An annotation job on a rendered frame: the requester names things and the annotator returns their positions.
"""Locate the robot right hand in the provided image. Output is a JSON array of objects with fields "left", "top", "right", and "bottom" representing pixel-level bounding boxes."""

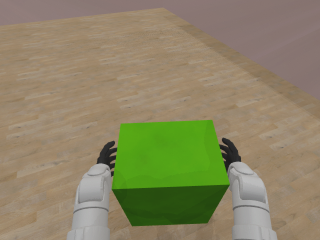
[{"left": 219, "top": 137, "right": 241, "bottom": 173}]

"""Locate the right robot forearm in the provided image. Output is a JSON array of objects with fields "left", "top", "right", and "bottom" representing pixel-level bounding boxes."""
[{"left": 227, "top": 161, "right": 278, "bottom": 240}]

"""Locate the robot left hand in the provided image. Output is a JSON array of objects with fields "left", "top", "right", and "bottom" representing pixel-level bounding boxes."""
[{"left": 96, "top": 141, "right": 117, "bottom": 177}]

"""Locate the carton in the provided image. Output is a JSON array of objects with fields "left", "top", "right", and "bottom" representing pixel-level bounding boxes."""
[{"left": 111, "top": 120, "right": 230, "bottom": 227}]

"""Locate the left robot forearm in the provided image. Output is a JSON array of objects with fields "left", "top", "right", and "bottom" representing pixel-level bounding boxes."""
[{"left": 66, "top": 163, "right": 112, "bottom": 240}]

